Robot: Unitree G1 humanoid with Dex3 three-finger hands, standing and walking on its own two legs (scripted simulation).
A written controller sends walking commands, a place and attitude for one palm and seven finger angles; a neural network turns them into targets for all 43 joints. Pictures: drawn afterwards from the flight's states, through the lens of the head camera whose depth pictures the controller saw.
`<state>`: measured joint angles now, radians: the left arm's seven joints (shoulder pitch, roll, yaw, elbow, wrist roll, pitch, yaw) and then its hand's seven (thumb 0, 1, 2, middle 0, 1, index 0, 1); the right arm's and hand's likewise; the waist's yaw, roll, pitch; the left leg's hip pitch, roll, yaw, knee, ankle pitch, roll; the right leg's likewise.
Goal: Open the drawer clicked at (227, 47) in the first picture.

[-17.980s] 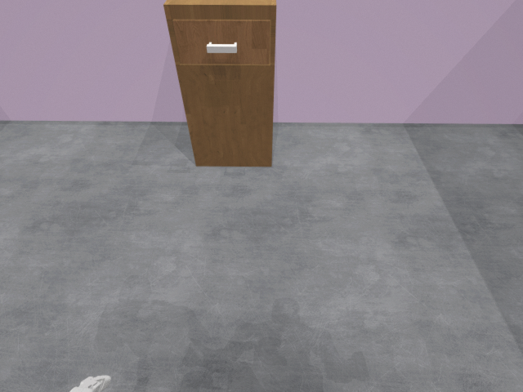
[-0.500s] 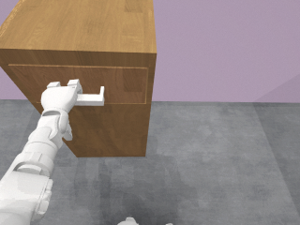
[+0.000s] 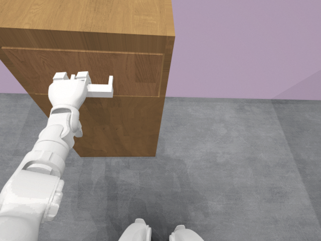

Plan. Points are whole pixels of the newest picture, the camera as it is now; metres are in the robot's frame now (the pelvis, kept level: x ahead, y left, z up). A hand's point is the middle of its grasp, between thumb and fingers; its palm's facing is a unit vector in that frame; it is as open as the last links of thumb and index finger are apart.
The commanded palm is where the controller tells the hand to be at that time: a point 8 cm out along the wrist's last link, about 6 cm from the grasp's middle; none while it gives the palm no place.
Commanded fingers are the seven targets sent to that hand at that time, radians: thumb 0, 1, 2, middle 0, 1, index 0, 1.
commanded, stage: lower the fingers behind the handle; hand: left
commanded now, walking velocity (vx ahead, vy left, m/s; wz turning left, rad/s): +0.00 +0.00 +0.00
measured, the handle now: (91, 84) +0.53 +0.21 +0.01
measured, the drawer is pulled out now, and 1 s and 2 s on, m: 0.00 0.00 0.08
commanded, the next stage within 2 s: close the thumb around the handle in 0.38 s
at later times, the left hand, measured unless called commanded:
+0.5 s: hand (76, 106) +0.46 +0.24 -0.01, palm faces -0.06 -0.05 -1.00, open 13.9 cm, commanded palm +0.45 +0.20 +0.05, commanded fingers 0.00 -0.39 0.35 -0.31 -1.21 -0.31 -1.21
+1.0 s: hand (76, 106) +0.46 +0.24 -0.01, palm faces -0.06 -0.05 -1.00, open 7.4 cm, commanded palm +0.45 +0.20 +0.05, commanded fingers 0.00 0.90 0.90 -0.40 -1.35 -0.40 -1.35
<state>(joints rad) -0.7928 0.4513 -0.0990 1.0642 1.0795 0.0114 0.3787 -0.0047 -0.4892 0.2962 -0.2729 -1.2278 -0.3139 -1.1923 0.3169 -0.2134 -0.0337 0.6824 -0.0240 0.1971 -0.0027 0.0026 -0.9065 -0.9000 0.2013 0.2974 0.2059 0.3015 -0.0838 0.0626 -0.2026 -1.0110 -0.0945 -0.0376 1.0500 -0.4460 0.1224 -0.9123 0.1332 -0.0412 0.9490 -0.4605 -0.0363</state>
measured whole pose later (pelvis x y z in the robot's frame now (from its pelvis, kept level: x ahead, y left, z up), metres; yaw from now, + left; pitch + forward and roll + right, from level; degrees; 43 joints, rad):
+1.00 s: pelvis +0.01 -0.01 +0.00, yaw +0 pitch +24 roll -5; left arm -0.74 0.46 -0.09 1.02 1.06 -0.01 0.38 0.00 0.48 0.71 -0.26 -1.23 -0.34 -1.26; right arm 0.32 -0.23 -0.04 0.69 -0.02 0.19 -0.01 0.00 -0.91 -0.90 0.20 0.30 0.21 0.30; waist -0.07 0.06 -0.20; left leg -0.99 -0.09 -0.04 1.04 -0.46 0.11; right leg -0.90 0.14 -0.04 0.94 -0.47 -0.05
